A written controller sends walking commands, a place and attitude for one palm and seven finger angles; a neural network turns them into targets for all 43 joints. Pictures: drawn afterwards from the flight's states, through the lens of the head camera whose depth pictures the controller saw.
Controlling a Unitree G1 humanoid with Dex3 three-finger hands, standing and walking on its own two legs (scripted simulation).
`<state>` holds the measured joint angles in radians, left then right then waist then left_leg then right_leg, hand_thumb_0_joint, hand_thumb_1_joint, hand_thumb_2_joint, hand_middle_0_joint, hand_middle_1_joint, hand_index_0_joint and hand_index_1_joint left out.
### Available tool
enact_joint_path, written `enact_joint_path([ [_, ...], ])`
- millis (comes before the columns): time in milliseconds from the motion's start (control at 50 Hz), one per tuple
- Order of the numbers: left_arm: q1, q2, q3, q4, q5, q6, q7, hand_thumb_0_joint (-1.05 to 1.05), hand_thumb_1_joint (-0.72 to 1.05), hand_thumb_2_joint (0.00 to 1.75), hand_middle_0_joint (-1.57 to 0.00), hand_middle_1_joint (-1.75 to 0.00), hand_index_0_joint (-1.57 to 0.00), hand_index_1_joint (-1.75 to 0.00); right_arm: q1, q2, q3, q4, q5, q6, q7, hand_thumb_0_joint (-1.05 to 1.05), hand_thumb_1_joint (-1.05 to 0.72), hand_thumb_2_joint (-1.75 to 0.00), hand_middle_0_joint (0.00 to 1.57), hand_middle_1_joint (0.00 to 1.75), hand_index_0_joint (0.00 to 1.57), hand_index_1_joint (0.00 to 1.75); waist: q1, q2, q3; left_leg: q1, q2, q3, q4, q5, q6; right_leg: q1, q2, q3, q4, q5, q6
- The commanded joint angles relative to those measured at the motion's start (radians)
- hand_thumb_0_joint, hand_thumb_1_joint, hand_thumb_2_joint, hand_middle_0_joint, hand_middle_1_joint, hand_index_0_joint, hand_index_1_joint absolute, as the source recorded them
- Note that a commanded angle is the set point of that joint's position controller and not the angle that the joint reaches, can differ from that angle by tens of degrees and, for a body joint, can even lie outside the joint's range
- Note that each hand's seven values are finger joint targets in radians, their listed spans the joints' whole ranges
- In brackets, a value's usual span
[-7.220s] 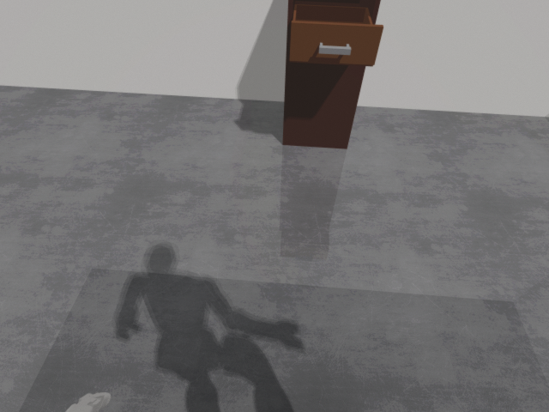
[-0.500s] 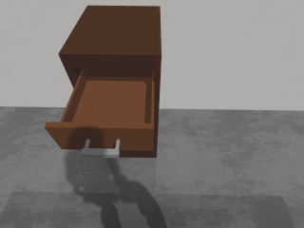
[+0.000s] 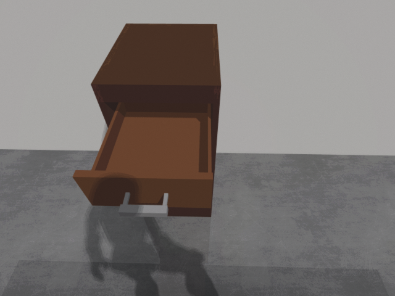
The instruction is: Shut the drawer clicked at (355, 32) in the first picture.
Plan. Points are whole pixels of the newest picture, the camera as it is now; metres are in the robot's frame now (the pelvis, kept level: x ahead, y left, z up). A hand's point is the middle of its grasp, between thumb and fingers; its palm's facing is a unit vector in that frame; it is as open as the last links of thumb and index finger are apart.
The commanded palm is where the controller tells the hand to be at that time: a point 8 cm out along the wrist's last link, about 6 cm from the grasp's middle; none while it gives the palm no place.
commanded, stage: come to a stop and stand still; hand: left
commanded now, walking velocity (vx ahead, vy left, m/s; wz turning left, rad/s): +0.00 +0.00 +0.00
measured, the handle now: (145, 203) +0.34 +0.16 -0.06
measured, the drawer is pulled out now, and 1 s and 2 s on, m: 0.28 0.28 0.28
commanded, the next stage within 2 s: look again from close up in 0.18 s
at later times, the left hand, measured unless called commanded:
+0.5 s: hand out of the picture +0.02 +0.17 -0.17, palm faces +0.01 -0.98 -0.22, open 7.3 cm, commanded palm none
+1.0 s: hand out of the picture +0.04 +0.17 -0.15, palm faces +0.13 -0.96 -0.25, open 7.2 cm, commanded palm +0.11 +0.19 -0.06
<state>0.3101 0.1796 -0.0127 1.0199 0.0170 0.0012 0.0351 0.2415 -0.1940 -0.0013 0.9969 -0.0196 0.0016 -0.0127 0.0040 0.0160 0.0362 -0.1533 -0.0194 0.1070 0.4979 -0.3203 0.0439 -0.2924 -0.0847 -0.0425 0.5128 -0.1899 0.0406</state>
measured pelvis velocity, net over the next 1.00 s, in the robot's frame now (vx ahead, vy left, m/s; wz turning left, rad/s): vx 0.01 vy -0.01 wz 0.00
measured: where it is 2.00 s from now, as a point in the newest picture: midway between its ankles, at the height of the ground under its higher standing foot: outside the picture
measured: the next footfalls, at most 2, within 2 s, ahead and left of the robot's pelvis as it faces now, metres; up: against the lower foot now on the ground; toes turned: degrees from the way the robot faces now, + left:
none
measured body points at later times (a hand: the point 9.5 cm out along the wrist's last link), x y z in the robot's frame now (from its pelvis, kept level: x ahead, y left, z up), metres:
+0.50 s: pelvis +0.01 -0.01 +0.00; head +0.03 -0.01 +0.45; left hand +0.03 +0.22 -0.15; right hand +0.00 -0.22 -0.16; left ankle -0.03 +0.09 -0.73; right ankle +0.05 -0.15 -0.73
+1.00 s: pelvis +0.01 -0.01 +0.00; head +0.02 -0.02 +0.45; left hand +0.03 +0.22 -0.13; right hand +0.01 -0.23 -0.15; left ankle -0.03 +0.09 -0.73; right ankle +0.05 -0.15 -0.73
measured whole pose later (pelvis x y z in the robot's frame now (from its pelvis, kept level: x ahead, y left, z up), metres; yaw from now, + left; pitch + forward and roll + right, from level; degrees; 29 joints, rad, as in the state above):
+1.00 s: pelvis +0.01 -0.01 +0.00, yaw +0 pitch -1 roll +1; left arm 0.47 0.16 -0.01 0.66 -0.06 0.10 0.10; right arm 0.37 -0.14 0.02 1.01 0.02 -0.11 -0.06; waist 0.00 0.00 0.03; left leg -0.12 0.00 0.10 0.46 -0.32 0.02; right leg -0.27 -0.07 -0.05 0.51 -0.21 0.02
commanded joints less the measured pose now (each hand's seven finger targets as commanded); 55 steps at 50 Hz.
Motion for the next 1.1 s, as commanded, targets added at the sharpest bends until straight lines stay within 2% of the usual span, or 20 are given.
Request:
enact_joint_path([
  [0, 0.035, 0.103, 0.020, -0.028, -0.004, -0.018, 0.010, 0.00, 0.90, 0.90, -0.20, -0.30, -0.20, -0.30, 0.048, -0.111, -0.020, -0.004, 0.005, -0.019, -0.005, 0.00, -0.90, -0.90, 0.20, 0.30, 0.20, 0.30, -0.010, -0.015, 0.002, -0.057, 0.124, -0.121, -0.149, 0.209, -0.006, 0.086, -0.028, 0.055, -0.053, 0.134, -0.048],
  [60, 0.031, 0.104, 0.020, -0.012, -0.005, -0.020, 0.012, 0.00, 0.90, 0.90, -0.20, -0.30, -0.20, -0.30, 0.053, -0.105, -0.018, 0.019, 0.007, -0.019, -0.006, 0.00, -0.90, -0.90, 0.20, 0.30, 0.20, 0.30, -0.013, -0.031, -0.006, -0.040, 0.122, -0.116, -0.147, 0.229, -0.009, 0.101, -0.030, 0.060, -0.057, 0.160, -0.051],
  [180, 0.028, 0.085, 0.021, 0.018, -0.006, -0.019, 0.014, 0.00, 0.90, 0.90, -0.20, -0.30, -0.20, -0.30, 0.057, -0.087, -0.014, 0.063, 0.007, -0.020, -0.009, 0.00, -0.90, -0.90, 0.20, 0.30, 0.20, 0.30, -0.006, -0.006, 0.026, -0.048, 0.123, -0.110, -0.170, 0.197, -0.012, 0.112, -0.033, 0.056, -0.078, 0.146, -0.050],
  [260, 0.028, 0.084, 0.022, 0.034, -0.007, -0.022, 0.014, 0.00, 0.90, 0.90, -0.20, -0.30, -0.20, -0.30, 0.073, -0.077, -0.014, 0.088, 0.009, -0.020, -0.011, 0.00, -0.90, -0.90, 0.20, 0.30, 0.20, 0.30, -0.007, -0.030, 0.013, -0.036, 0.122, -0.109, -0.168, 0.198, -0.013, 0.127, -0.034, 0.057, -0.084, 0.165, -0.053],
  [280, 0.024, 0.077, 0.022, 0.036, -0.007, -0.021, 0.015, 0.00, 0.90, 0.90, -0.20, -0.30, -0.20, -0.30, 0.077, -0.075, -0.014, 0.093, 0.008, -0.020, -0.012, 0.00, -0.90, -0.90, 0.20, 0.30, 0.20, 0.30, -0.007, -0.033, 0.028, -0.043, 0.123, -0.109, -0.173, 0.189, -0.014, 0.122, -0.034, 0.059, -0.086, 0.156, -0.052],
  [340, 0.026, 0.072, 0.023, 0.044, -0.007, -0.022, 0.015, 0.00, 0.90, 0.90, -0.20, -0.30, -0.20, -0.30, 0.088, -0.067, -0.012, 0.108, 0.009, -0.021, -0.013, 0.00, -0.90, -0.90, 0.20, 0.30, 0.20, 0.30, -0.007, -0.013, 0.024, -0.036, 0.123, -0.105, -0.175, 0.200, -0.016, 0.129, -0.035, 0.058, -0.088, 0.168, -0.054],
  [440, 0.031, 0.061, 0.025, 0.059, -0.007, -0.023, 0.016, 0.00, 0.90, 0.90, -0.20, -0.30, -0.20, -0.30, 0.104, -0.056, -0.012, 0.125, 0.010, -0.023, -0.015, 0.00, -0.90, -0.90, 0.20, 0.30, 0.20, 0.30, -0.007, -0.023, 0.021, -0.029, 0.125, -0.105, -0.180, 0.204, -0.015, 0.135, -0.035, 0.057, -0.094, 0.175, -0.055],
  [540, 0.039, 0.051, 0.023, 0.069, -0.007, -0.021, 0.016, 0.00, 0.90, 0.90, -0.20, -0.30, -0.20, -0.30, 0.116, -0.045, -0.009, 0.136, 0.010, -0.021, -0.016, 0.00, -0.90, -0.90, 0.20, 0.30, 0.20, 0.30, -0.007, -0.010, 0.052, -0.042, 0.126, -0.105, -0.197, 0.157, -0.015, 0.118, -0.031, 0.060, -0.110, 0.132, -0.055],
  [760, 0.064, 0.035, 0.021, 0.085, -0.006, -0.024, 0.016, 0.00, 0.90, 0.90, -0.20, -0.30, -0.20, -0.30, 0.138, -0.029, -0.010, 0.150, 0.013, -0.022, -0.019, 0.00, -0.90, -0.90, 0.20, 0.30, 0.20, 0.30, -0.010, -0.030, 0.057, -0.020, 0.130, -0.106, -0.199, 0.147, -0.013, 0.101, -0.026, 0.065, -0.125, 0.123, -0.056],
  [880, 0.076, 0.019, 0.022, 0.092, -0.004, -0.024, 0.017, 0.00, 0.90, 0.90, -0.20, -0.30, -0.20, -0.30, 0.145, -0.022, -0.009, 0.153, 0.012, -0.024, -0.020, 0.00, -0.90, -0.90, 0.20, 0.30, 0.20, 0.30, -0.007, -0.003, 0.071, -0.029, 0.131, -0.106, -0.208, 0.134, -0.012, 0.089, -0.023, 0.066, -0.125, 0.108, -0.055],
  [900, 0.105, 0.080, 0.021, 0.119, 0.005, -0.035, 0.047, 0.00, 0.90, 0.90, -0.20, -0.30, -0.20, -0.30, 0.057, -0.062, -0.012, 0.066, 0.019, -0.040, -0.011, 0.00, -0.90, -0.90, 0.20, 0.30, 0.20, 0.30, 0.019, -0.138, 0.080, -0.135, 0.164, -0.080, -0.029, 0.304, -0.036, 0.113, -0.067, 0.062, -0.043, 0.413, -0.057],
  [920, -0.638, 0.207, 0.050, -1.414, -0.197, -0.252, 0.024, 0.00, 0.90, 0.90, -0.22, -0.32, -0.22, -0.32, 0.057, -0.238, -0.024, -0.308, 0.061, -0.194, -0.058, 0.00, -0.90, -0.90, 0.20, 0.30, 0.20, 0.30, -0.086, 0.110, -0.442, 0.106, 0.041, -0.101, -0.121, 0.341, -0.037, 0.221, 0.039, 0.032, -0.003, 0.235, -0.055],
  [940, -0.252, 0.162, 0.054, -1.170, -0.114, -0.181, 0.084, 0.00, 0.90, 0.90, -0.24, -0.34, -0.24, -0.34, -0.035, -0.158, -0.010, -0.257, 0.056, -0.286, -0.081, 0.00, -0.90, -0.90, 0.20, 0.30, 0.20, 0.30, -0.005, 0.246, -0.427, 0.095, 0.054, -0.080, -0.119, 0.408, -0.047, 0.167, 0.070, 0.018, 0.033, 0.063, -0.087],
  [960, 0.017, -0.015, -0.044, -1.001, -0.136, -0.036, 0.125, 0.00, 0.90, 0.90, -0.26, -0.37, -0.26, -0.37, -0.023, -0.112, -0.024, -0.265, 0.078, -0.327, -0.070, 0.00, -0.90, -0.90, 0.20, 0.30, 0.20, 0.30, -0.027, 0.188, -0.203, -0.049, 0.072, -0.101, -0.145, 0.338, -0.082, 0.049, 0.059, -0.039, 0.049, -0.051, -0.064],
  [980, 0.014, -0.115, -0.122, -1.006, -0.154, -0.010, 0.111, 0.00, 0.90, 0.90, -0.28, -0.39, -0.28, -0.39, 0.012, -0.132, -0.013, -0.232, 0.082, -0.350, -0.063, 0.00, -0.90, -0.90, 0.20, 0.30, 0.20, 0.30, -0.037, 0.057, -0.082, -0.114, 0.062, -0.107, -0.119, 0.202, -0.062, 0.004, 0.061, -0.052, 0.018, -0.050, -0.054],
  [1000, -0.005, -0.102, -0.138, -1.110, -0.177, -0.047, 0.095, 0.00, 0.90, 0.90, -0.30, -0.41, -0.30, -0.41, -0.012, -0.161, -0.021, -0.280, 0.082, -0.378, -0.067, 0.00, -0.90, -0.90, 0.20, 0.30, 0.20, 0.30, -0.049, -0.004, -0.012, -0.164, 0.055, -0.136, -0.091, 0.098, -0.044, -0.032, 0.058, -0.054, -0.005, -0.072, -0.050],
  [1020, -0.003, -0.076, -0.120, -1.140, -0.169, -0.091, 0.086, 0.00, 0.90, 0.90, -0.32, -0.43, -0.32, -0.43, -0.017, -0.183, -0.026, -0.311, 0.066, -0.403, -0.067, 0.00, -0.90, -0.90, 0.20, 0.30, 0.20, 0.30, -0.067, -0.076, -0.008, -0.205, 0.039, -0.145, -0.051, 0.034, -0.032, -0.073, 0.059, -0.057, -0.006, -0.116, -0.047],
  [1040, 0.013, -0.081, -0.110, -1.130, -0.157, -0.138, 0.072, 0.00, 0.90, 0.90, -0.34, -0.45, -0.34, -0.45, -0.014, -0.188, -0.034, -0.346, 0.048, -0.418, -0.061, 0.00, -0.90, -0.90, 0.20, 0.30, 0.20, 0.30, -0.078, -0.170, -0.003, -0.256, 0.027, -0.152, -0.004, 0.002, -0.027, -0.128, 0.061, -0.070, 0.016, -0.167, -0.045],
  [1060, 0.049, -0.094, -0.100, -1.111, -0.151, -0.191, 0.049, 0.00, 0.90, 0.90, -0.36, -0.47, -0.36, -0.47, -0.021, -0.182, -0.045, -0.388, 0.039, -0.431, -0.048, 0.00, -0.90, -0.90, 0.20, 0.30, 0.20, 0.30, -0.063, -0.178, -0.024, -0.287, 0.014, -0.141, 0.044, -0.003, -0.031, -0.165, 0.057, -0.066, 0.047, -0.203, -0.051],
  [1080, 0.172, -0.099, -0.077, -1.080, -0.149, -0.252, 0.012, 0.00, 0.90, 0.90, -0.38, -0.50, -0.38, -0.50, -0.016, -0.172, -0.056, -0.424, 0.026, -0.439, -0.031, 0.00, -0.90, -0.90, 0.20, 0.30, 0.20, 0.30, -0.021, -0.217, -0.090, -0.321, 0.010, -0.128, 0.085, -0.008, -0.039, -0.182, 0.064, -0.070, 0.091, -0.238, -0.054],
])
